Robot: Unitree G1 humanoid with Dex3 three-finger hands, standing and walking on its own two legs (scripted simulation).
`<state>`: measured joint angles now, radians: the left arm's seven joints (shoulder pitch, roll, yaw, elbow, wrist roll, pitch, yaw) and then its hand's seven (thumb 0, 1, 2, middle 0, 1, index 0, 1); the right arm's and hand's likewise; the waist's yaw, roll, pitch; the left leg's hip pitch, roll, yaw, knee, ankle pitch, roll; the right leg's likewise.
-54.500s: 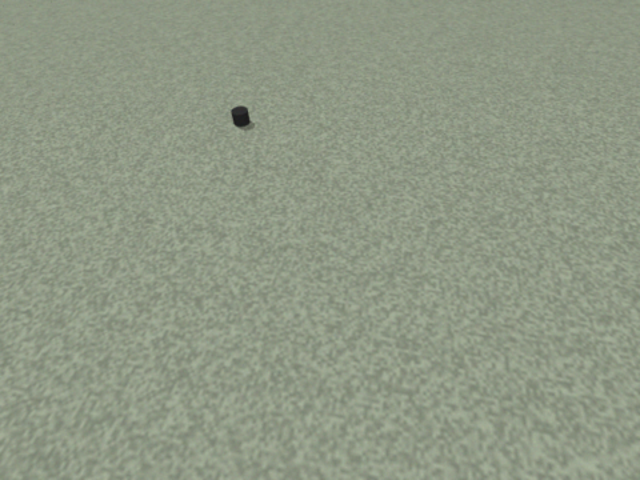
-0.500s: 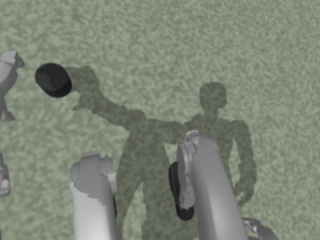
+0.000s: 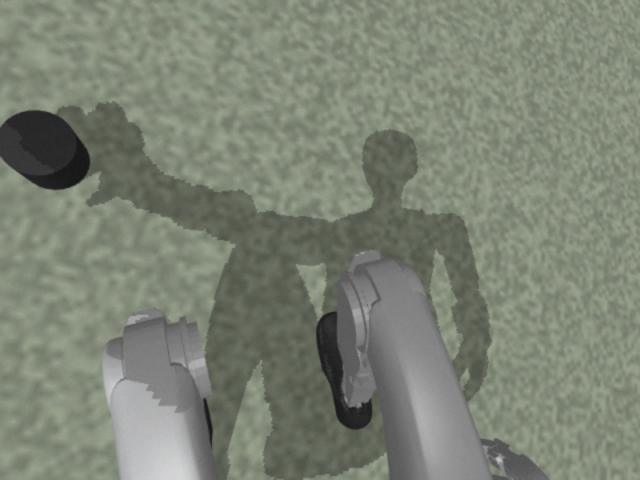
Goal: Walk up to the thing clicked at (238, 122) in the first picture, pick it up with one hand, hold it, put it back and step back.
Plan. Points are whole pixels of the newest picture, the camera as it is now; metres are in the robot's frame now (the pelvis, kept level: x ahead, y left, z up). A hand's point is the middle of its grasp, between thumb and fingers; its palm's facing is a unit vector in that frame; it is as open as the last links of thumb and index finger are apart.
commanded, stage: rise first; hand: left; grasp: from above
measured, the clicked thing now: (47, 152) +0.56 +0.27 -0.31
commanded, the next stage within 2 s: none
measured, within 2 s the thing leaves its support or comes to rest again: neither
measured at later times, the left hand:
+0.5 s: hand out of the picture +0.51 +0.32 -0.19, palm faces -0.45 -0.07 -0.89, open 14.0 cm
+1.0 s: hand out of the picture +0.51 +0.32 -0.20, palm faces -0.45 -0.06 -0.89, open 14.0 cm
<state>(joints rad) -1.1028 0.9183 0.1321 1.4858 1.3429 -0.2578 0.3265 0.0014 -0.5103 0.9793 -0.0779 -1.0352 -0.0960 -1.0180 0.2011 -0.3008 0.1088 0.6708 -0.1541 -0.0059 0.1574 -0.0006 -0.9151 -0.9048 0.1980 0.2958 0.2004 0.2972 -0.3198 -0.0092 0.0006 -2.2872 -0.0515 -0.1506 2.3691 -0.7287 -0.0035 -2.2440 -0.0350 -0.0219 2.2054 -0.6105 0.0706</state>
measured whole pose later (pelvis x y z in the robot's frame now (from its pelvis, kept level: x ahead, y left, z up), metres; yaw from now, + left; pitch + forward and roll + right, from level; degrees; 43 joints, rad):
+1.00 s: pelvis -0.01 +0.01 -0.02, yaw -2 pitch +35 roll -13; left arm -1.20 1.00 0.09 1.54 1.35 -0.24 0.32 0.00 -0.51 0.98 -0.10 -1.03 -0.11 -1.02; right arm 0.19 -0.31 0.19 0.62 -0.15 0.01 0.16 0.00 -0.91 -0.90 0.20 0.30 0.20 0.30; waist -0.38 -0.03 0.05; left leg -2.35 -0.05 -0.17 2.44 -0.70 0.02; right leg -2.29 -0.02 -0.04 2.24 -0.58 0.06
